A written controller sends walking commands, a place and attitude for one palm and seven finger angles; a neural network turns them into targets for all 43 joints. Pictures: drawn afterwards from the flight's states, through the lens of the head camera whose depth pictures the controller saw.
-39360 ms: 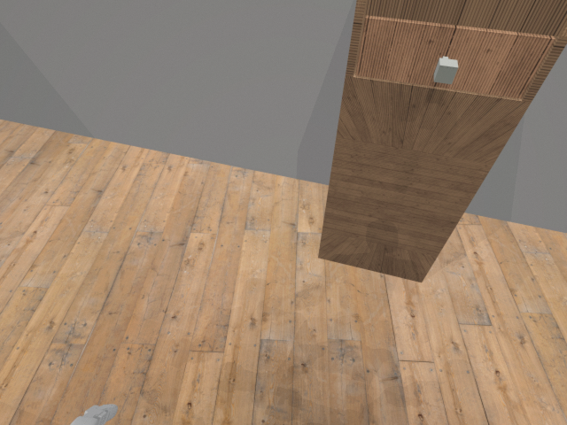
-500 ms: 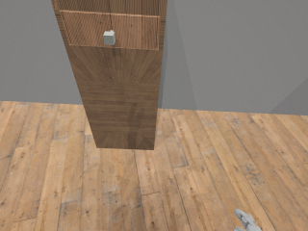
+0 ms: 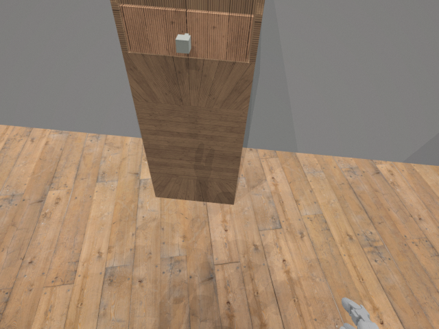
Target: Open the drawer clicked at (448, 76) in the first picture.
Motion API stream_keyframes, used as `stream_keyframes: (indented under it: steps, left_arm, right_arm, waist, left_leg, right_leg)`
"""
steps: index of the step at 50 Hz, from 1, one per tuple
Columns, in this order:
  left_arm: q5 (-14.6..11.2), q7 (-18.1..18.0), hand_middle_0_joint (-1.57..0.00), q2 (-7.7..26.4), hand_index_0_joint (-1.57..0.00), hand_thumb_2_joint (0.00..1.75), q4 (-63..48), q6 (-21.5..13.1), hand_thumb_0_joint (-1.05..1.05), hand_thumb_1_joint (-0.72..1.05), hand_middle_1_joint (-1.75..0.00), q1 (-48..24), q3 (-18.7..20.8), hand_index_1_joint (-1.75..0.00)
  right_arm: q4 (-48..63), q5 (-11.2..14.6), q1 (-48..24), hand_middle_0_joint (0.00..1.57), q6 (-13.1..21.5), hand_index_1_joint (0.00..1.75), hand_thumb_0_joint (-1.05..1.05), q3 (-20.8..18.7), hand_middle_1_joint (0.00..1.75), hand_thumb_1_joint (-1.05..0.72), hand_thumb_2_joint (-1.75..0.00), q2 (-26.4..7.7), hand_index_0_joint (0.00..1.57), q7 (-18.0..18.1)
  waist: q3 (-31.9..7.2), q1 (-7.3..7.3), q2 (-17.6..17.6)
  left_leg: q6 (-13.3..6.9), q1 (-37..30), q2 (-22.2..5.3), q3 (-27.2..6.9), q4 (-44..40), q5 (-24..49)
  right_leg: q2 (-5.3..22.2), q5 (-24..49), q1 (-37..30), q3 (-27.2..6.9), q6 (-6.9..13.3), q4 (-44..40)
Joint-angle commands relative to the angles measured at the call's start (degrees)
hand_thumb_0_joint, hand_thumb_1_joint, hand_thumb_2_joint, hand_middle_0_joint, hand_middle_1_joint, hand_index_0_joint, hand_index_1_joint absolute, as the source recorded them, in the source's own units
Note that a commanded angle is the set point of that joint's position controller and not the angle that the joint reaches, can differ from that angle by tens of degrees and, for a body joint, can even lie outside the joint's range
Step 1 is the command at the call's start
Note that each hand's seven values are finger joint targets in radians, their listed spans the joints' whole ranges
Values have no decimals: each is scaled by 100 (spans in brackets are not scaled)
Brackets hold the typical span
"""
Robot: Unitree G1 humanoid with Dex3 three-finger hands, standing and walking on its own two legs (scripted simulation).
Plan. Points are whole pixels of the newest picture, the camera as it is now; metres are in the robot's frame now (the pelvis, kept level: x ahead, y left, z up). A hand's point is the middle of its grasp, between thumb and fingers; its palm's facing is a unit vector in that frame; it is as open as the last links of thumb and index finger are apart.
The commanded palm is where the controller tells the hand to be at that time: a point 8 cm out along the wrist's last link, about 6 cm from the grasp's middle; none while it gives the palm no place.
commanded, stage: stop stepping back and stand still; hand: left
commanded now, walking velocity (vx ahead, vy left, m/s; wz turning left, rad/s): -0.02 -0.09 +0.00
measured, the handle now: (184, 41) +0.84 +0.17 +0.14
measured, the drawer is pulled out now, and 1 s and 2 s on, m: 0.00 0.00 0.00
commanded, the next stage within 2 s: let the arm hang, fingers relaxed in 0.58 s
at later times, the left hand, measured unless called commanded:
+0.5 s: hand out of the picture +0.21 +0.25 +0.34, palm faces +0.62 -0.63 -0.46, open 7.4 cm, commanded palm +0.16 +0.30 +0.32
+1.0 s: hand out of the picture +0.01 +0.18 -0.17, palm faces -0.03 -0.98 -0.19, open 7.1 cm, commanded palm none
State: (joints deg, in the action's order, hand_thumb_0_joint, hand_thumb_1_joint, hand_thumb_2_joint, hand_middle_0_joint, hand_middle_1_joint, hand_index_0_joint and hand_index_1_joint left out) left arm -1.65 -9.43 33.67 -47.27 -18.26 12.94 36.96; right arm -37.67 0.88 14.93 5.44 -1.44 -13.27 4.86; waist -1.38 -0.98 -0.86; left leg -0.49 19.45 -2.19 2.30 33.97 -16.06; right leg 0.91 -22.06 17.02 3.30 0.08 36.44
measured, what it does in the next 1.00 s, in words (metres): stands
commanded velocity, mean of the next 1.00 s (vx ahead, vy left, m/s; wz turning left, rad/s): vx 0.00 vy -0.01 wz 0.00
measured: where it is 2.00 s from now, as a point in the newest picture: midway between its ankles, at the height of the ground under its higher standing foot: outside the picture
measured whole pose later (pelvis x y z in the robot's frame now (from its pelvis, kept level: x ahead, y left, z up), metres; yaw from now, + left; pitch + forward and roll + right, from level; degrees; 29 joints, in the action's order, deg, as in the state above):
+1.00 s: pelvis -0.02 +0.01 -0.01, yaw +1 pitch -1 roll -1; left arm 1.8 0.0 10.7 47.6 3.6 19.4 -0.7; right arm -52.0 -0.8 14.3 -2.1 -1.0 -16.1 -0.1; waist 4.9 1.5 0.1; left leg -1.1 20.3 0.2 -0.2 40.4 -23.0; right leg -1.3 -19.7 17.4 1.7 1.9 37.9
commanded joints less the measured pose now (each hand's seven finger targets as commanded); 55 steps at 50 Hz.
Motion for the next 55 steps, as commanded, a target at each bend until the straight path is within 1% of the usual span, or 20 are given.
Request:
stream_keyframes:
  steps: [1, 5, 8, 11, 13, 16, 20, 24, 28, 33, 34, 36, 38, 41, 42, 43, 46, 48, 51, 55]
  left_arm:
    - [-61, -49, -20, 1097, -20, 90, 1142, 329, 0, 90, -30, -1456, 445, -30]
    - [-122, 110, -20, 905, -20, 90, 1024, 483, 0, 90, -30, -649, 331, -30]
    - [-205, 137, -20, 712, -20, 90, -159, 440, 0, 90, -30, 139, 280, -30]
    - [-198, 47, -20, 943, -20, 90, -1262, 229, 0, 90, -30, 788, 691, -30]
    - [-233, -15, -20, 1178, -20, 90, -1966, 93, 0, 90, -30, 870, 1008, -30]
    - [-197, -69, -20, 1207, -20, 90, -1972, -24, 0, 90, -30, 881, 1091, -30]
    - [-155, -59, -20, 1154, -20, 90, -129, 79, 0, 90, -30, -61, 995, -30]
    - [-145, 61, -20, 1057, -20, 90, 1018, 260, 0, 90, -30, -648, 735, -30]
    - [-195, 168, -20, 610, -20, 90, 619, 387, 0, 90, -30, -72, 306, -30]
    - [-233, 121, -20, 779, -20, 90, -1158, 291, 0, 90, -30, 906, 517, -30]
    - [95, 819, -20, -972, -20, 90, 5001, 1166, 0, 90, -30, 1003, -2965, -30]
    - [314, 970, -20, -1514, -20, 90, 5182, 1827, 0, 90, -30, 1056, -2952, -30]
    - [387, 982, -20, -1260, -20, 90, 5479, 1821, 0, 90, -30, 625, -3037, -30]
    - [419, 963, -20, -1036, -20, 90, 6522, 1789, 0, 90, -30, 667, -3134, -30]
    - [474, 932, -20, -710, -20, 90, 6916, 1764, 0, 90, -30, 583, -3127, -30]
    - [433, 920, -20, -482, -20, 90, 7276, 1774, 0, 90, -30, 516, -3128, -30]
    - [355, 892, -20, -615, -20, 90, 8253, 1807, 0, 90, -30, 29, -3297, -30]
    - [306, 873, -20, -713, -20, 90, 8750, 1789, 0, 90, -30, 28, -3333, -30]
    - [194, 860, -20, -1077, -20, 90, 9358, 1799, 0, 90, -30, 274, -3335, -30]
    - [218, 885, -20, -1136, -20, 90, 10117, 1883, 0, 90, -30, 521, -3409, -30]
  right_arm:
    - [806, 73, -457, 20, 266, 30, 0, -117, 30, -90, -90, -675, 20, -26]
    - [1000, 122, -680, 20, 196, 30, 0, -54, 30, -90, -90, -579, 20, -173]
    - [1109, 133, -924, 20, 169, 30, 0, -32, 30, -90, -90, -479, 20, -310]
    - [1235, 75, -934, 20, 209, 30, 0, 14, 30, -90, -90, -387, 20, -289]
    - [1310, -10, -953, 20, 258, 30, 0, -36, 30, -90, -90, -453, 20, -214]
    - [1218, -58, -812, 20, 295, 30, 0, 3, 30, -90, -90, -329, 20, -192]
    - [926, -17, -583, 20, 304, 30, 0, -90, 30, -90, -90, -493, 20, -162]
    - [868, 102, -582, 20, 152, 30, 0, -92, 30, -90, -90, -621, 20, -154]
    - [1056, 159, -765, 20, 83, 30, 0, -64, 30, -90, -90, -565, 20, -245]
    - [1350, 80, -1008, 20, 68, 30, 0, -19, 30, -90, -90, -462, 20, -294]
    - [-81, 331, -1187, 20, 564, 30, 0, -352, 30, -90, -90, -1769, 20, -490]
    - [-363, -43, -657, 20, 144, 30, 0, -300, 30, -90, -90, -1291, 20, -548]
    - [-251, -151, -623, 20, -73, 30, 0, -231, 30, -90, -90, -1283, 20, -522]
    - [-263, -245, -981, 20, -209, 30, 0, -119, 30, -90, -90, -1250, 20, -463]
    - [-231, -200, -891, 20, -264, 30, 0, -96, 30, -90, -90, -1050, 20, -459]
    - [-253, -189, -812, 20, -349, 30, 0, -98, 30, -90, -90, -916, 20, -470]
    - [-670, -230, -628, 20, -535, 30, 0, -163, 30, -90, -90, -1061, 20, -442]
    - [-895, -180, -386, 20, -567, 30, 0, -122, 30, -90, -90, -870, 20, -413]
    - [-1226, -210, -69, 20, -516, 30, 0, -74, 30, -90, -90, -887, 20, -341]
    - [-1508, -201, -179, 20, -590, 30, 0, -139, 30, -90, -90, -1083, 20, -336]
  waist:
    - [-198, 234, 1032]
    - [-419, 258, -200]
    - [-362, 199, -860]
    - [-713, 195, -436]
    - [-1164, 133, 809]
    - [-1176, 103, 1742]
    - [-730, 205, 1451]
    - [-493, 298, 559]
    - [-816, 270, 107]
    - [-983, 192, 125]
    - [-117, 554, 312]
    - [-340, 371, 1134]
    - [-453, 304, 857]
    - [-384, -128, -720]
    - [-431, -53, -1692]
    - [-78, 62, -1790]
    - [144, 162, -1221]
    - [-33, 250, -214]
    - [-154, 225, 1293]
    - [386, 48, 1384]
  left_leg:
    - [-573, -328, -1185, -1157, -1128, 1239]
    - [-106, 56, -321, -245, -67, 748]
    - [22, 439, -63, -100, 595, -404]
    - [-9, 64, -93, -164, -485, 244]
    - [-49, -760, -414, -557, -868, 2506]
    - [-63, -1471, -854, -776, -881, 3944]
    - [-66, -1157, -963, -638, -979, 3286]
    - [-9, -661, -694, -495, -805, 2418]
    - [23, -696, -453, -327, -510, 2360]
    - [-21, -355, -313, -417, -666, 1598]
    - [-133, -243, -527, -517, 139, 2149]
    - [-371, -55, -966, -1108, -911, 1361]
    - [-832, 124, -1139, -1700, -1103, 1522]
    - [-602, 611, -750, -1117, -426, 1677]
    - [-251, 624, -98, -615, 85, 807]
    - [-89, 599, 287, -322, 495, -518]
    - [-64, 293, 259, -312, 1111, -1186]
    - [-31, -80, 202, -279, 743, -771]
    - [-279, -860, -420, -1143, -780, 988]
    - [-351, 106, -595, -1516, -1847, -1307]
  right_leg:
    - [-106, 119, 0, 38, -39, -89]
    - [708, 2133, -733, -1062, 339, -1433]
    - [1219, 2884, -990, -1421, 629, -1812]
    - [913, 3392, -1350, -915, 476, -1307]
    - [310, 3070, -1189, -376, 132, -594]
    - [-49, 1555, -307, 7, 6, -220]
    - [-65, 810, -339, 58, 16, -643]
    - [164, 2432, -870, -242, 64, -1187]
    - [469, 3375, -1143, -471, 145, -1363]
    - [507, 2593, -1195, -537, 143, -1434]
    - [816, 2697, 241, -194, 168, -79]
    - [158, 95, 696, -180, -109, 444]
    - [1, -675, 845, -564, -125, 1395]
    - [199, 718, -491, -704, -2, -172]
    - [709, 1578, -680, -1446, 196, -927]
    - [1411, 2015, -293, -2158, 527, -1468]
    - [1225, 1796, -70, -2042, 926, -1537]
    - [1159, 2156, -269, -1823, 969, -1444]
    - [429, 1221, -33, -1069, 406, -917]
    - [131, 182, -581, -655, 275, -1161]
